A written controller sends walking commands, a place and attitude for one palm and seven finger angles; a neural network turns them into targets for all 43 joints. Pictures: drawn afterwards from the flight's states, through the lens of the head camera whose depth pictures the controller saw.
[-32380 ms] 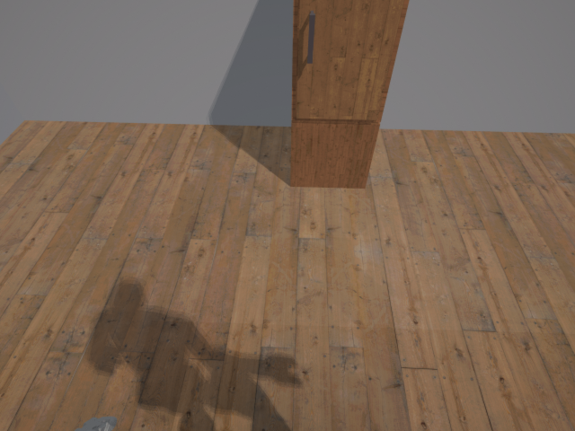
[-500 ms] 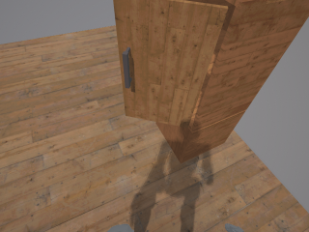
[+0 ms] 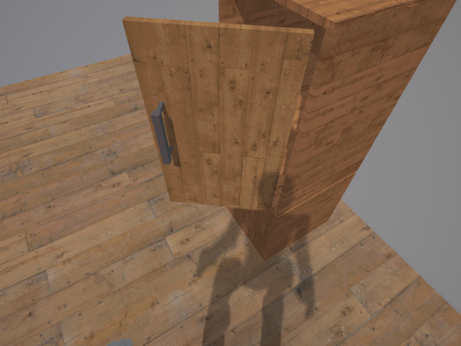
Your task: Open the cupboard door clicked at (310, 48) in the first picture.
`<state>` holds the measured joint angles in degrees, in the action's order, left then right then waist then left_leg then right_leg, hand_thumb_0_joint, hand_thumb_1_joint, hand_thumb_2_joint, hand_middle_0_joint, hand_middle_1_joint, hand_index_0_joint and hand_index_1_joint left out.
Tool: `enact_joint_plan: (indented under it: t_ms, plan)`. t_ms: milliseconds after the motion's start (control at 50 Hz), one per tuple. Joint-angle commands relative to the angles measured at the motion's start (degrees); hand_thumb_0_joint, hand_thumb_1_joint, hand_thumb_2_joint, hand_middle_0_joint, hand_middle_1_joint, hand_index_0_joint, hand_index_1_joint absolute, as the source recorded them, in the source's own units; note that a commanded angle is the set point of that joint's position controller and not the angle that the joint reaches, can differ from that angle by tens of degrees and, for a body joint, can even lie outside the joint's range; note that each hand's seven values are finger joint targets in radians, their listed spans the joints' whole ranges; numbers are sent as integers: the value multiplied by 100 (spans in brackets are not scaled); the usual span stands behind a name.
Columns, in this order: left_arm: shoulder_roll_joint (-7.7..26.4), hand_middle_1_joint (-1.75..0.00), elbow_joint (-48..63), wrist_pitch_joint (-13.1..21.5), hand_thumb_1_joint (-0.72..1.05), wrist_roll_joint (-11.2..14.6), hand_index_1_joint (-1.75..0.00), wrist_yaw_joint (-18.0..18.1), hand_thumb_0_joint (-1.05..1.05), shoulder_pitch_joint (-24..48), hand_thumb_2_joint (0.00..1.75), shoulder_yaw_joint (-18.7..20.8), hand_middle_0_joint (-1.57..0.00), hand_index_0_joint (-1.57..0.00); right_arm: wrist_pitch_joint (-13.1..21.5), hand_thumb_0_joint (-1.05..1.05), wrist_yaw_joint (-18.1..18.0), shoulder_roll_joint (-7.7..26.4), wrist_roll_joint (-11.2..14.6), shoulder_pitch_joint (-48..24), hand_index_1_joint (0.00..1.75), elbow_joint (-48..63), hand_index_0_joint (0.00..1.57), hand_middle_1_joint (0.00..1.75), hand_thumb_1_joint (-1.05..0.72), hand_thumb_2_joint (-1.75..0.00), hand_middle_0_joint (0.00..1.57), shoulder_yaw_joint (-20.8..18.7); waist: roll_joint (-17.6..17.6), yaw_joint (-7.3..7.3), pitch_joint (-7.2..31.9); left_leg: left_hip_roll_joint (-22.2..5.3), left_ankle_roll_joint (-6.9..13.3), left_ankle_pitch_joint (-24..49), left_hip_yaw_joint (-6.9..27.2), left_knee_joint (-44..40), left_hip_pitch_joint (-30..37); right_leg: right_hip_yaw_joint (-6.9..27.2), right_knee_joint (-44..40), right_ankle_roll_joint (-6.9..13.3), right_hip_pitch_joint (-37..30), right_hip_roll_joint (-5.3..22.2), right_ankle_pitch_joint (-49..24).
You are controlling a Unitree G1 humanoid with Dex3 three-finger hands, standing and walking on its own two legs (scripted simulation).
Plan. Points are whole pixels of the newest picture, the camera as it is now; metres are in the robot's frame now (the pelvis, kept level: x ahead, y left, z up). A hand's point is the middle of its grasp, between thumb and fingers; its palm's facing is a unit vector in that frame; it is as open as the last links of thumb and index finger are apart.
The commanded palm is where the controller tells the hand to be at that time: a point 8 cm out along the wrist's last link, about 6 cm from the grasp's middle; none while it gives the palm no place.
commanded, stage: come to a stop and stand still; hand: left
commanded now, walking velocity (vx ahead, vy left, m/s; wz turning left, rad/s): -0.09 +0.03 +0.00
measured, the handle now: (164, 134) +0.58 +0.18 +0.00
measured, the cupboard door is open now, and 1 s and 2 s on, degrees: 52 52 52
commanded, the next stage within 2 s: look again from close up in 0.58 s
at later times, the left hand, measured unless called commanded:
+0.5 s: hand out of the picture -0.01 +0.16 -0.16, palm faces +0.04 -0.97 -0.23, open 7.4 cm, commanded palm none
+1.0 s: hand out of the picture -0.03 +0.15 -0.16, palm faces +0.03 -0.98 -0.19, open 7.3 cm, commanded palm none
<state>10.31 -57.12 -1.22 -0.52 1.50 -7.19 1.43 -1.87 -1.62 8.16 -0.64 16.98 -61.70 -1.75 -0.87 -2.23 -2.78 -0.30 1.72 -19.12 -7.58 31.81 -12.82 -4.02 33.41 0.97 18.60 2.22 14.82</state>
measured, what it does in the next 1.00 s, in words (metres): stands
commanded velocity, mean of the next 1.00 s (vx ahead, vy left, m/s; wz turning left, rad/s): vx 0.00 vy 0.00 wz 0.00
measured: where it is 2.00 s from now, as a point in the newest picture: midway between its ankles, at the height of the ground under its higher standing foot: outside the picture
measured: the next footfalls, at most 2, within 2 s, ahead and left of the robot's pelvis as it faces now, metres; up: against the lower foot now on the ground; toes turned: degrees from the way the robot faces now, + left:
none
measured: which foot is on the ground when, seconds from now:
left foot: down 0.00-1.00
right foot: down 0.00-1.00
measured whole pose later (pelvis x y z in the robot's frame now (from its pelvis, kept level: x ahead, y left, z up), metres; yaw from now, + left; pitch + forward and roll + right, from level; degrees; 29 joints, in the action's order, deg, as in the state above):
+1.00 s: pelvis -0.03 -0.02 +0.01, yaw +1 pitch -2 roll +0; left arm 9.0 -62.1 0.7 -0.5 1.7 -17.6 -0.6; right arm 0.5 -1.1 7.7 -1.1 21.6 -64.6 0.7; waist -0.5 -0.9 -0.4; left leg -1.4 0.5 -12.5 -5.8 25.2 -11.1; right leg -4.4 25.6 2.3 13.2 0.0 10.9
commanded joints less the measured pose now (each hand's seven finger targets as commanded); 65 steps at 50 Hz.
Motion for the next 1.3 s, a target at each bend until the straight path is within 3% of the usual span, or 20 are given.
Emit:
enact_joint_plan:
  t_ms: [0,40,80,120,140,160,180,200,220,240,280,340,380,440,520,620,740,820,1240,1280]
  plan:
    - [595,-30,328,-51,90,-8,-30,69,0,-355,90,185,-20,-20,60,0,-72,877,-57,239,30,335,20,30,-90,-90,20,-181,602,242,454,-1241,234,2778,1105,-936,-66,230,285,129,-399,228,-1264]
    - [494,-30,367,-106,90,-23,-30,56,0,-338,90,205,-20,-20,85,0,-88,932,-81,79,30,383,20,30,-90,-90,20,-197,903,277,175,-1532,566,2900,1307,-1159,-369,226,793,39,-272,-12,499]
    - [432,-30,307,-122,90,-32,-30,39,0,-495,90,218,-20,-20,105,0,-92,934,-100,-144,30,452,20,30,-90,-90,20,-188,902,369,126,-1530,678,2764,1248,-1091,-389,323,813,47,-277,-28,767]
    - [457,-30,212,-44,90,-51,-30,24,0,-760,90,202,-20,-20,131,0,-86,913,-63,-274,30,479,20,30,-90,-90,20,-187,546,454,241,-1214,413,2508,1006,-693,-252,471,-86,85,-604,84,-497]
    - [575,-30,173,12,90,-60,-30,36,0,-813,90,196,-20,-20,133,0,-70,842,-27,-232,30,485,20,30,-90,-90,20,-192,239,378,324,-879,154,1876,777,-496,-211,843,-447,183,-678,343,-1396]
    - [718,-30,141,65,90,-61,-30,45,0,-756,90,196,-20,-20,111,0,-46,749,5,-87,30,459,20,30,-90,-90,20,-195,-308,246,438,-548,-62,1036,506,-235,-176,1288,-743,351,-669,748,-1745]
    - [683,-30,83,143,90,-52,-30,303,0,-991,90,148,-20,-20,245,0,-11,873,74,-292,30,727,20,30,-90,-90,20,-170,363,164,640,-691,-224,1570,244,-123,95,1306,-182,328,-769,880,-3664]
    - [868,-30,187,173,90,-13,-30,313,0,-1040,90,149,-20,-20,227,0,23,792,56,-408,30,953,20,30,-90,-90,20,-133,493,180,489,-637,-159,1640,350,150,-112,1044,-186,316,-683,937,-3585]
    - [820,-30,255,212,90,-51,-30,261,0,-1001,90,101,-20,-20,236,0,35,526,3,-12,30,897,20,30,-90,-90,20,-92,122,83,980,-526,-124,1585,466,-4,74,1156,12,391,-859,871,-3598]
    - [745,-30,314,221,90,-34,-30,225,0,-918,90,85,-20,-20,211,0,16,600,4,94,30,915,20,30,-90,-90,20,-98,-400,67,1140,-553,-69,1550,526,-35,165,1012,-95,374,-943,791,-3255]
    - [684,-30,380,215,90,-45,-30,168,0,-825,90,28,-20,-20,172,0,28,645,9,-10,30,991,20,30,-90,-90,20,-110,-796,51,711,-448,-42,801,525,-201,149,1118,-567,333,-566,753,-2081]
    - [689,-30,387,204,90,-46,-30,118,0,-760,90,-16,-20,-20,161,0,66,636,-23,-102,30,964,20,30,-90,-90,20,-66,-264,34,95,-432,-24,516,594,-495,159,1134,-1011,281,1,587,-424]
    - [667,-30,361,203,90,-45,-30,98,0,-814,90,-32,-20,-20,162,0,84,681,-39,-109,30,941,20,30,-90,-90,20,-51,-234,50,-137,-447,0,275,659,-649,44,1167,-1260,254,173,482,429]
    - [670,-30,331,216,90,-45,-30,79,0,-909,90,-32,-20,-20,186,0,96,692,-49,-4,30,847,20,30,-90,-90,20,-25,-152,51,-172,-434,16,140,686,-765,0,1150,-1464,232,196,440,883]
    - [645,-30,271,253,90,-41,-30,62,0,-996,90,-27,-20,-20,263,0,85,699,-48,87,30,725,20,30,-90,-90,20,11,28,102,-7,-505,15,235,739,-987,-40,1042,-1453,200,-112,401,556]
    - [619,-30,115,261,90,-25,-30,47,0,-1086,90,-46,-20,-20,313,0,66,704,-44,156,30,532,20,30,-90,-90,20,74,161,170,-170,-538,-7,178,803,-1211,-261,967,-1494,204,-295,410,446]
    - [587,-30,-57,266,90,-7,-30,43,0,-1165,90,-65,-20,-20,324,0,58,665,-45,399,30,238,20,30,-90,-90,20,121,-84,195,-187,-531,-31,109,775,-1275,-371,927,-1561,202,-427,446,549]
    - [530,-30,-155,267,90,-1,-30,48,0,-1227,90,-73,-20,-20,343,0,47,594,-41,521,30,72,20,30,-90,-90,20,146,105,216,-178,-557,-31,81,802,-1361,-421,884,-1516,207,-510,420,419]
    - [244,-30,-430,306,90,-18,-30,81,0,-1527,90,-137,-20,-20,379,0,-3,430,-4,552,30,-171,20,30,-90,-90,20,135,48,202,-203,-633,-18,350,767,-1392,-166,809,-1406,173,-471,375,-243]
    - [251,-30,-441,290,90,-37,-30,67,0,-1603,90,-107,-20,-20,353,0,11,451,-27,591,30,-183,20,30,-90,-90,20,122,72,225,-223,-576,-22,-174,669,-1304,-196,930,-1424,227,-396,374,392]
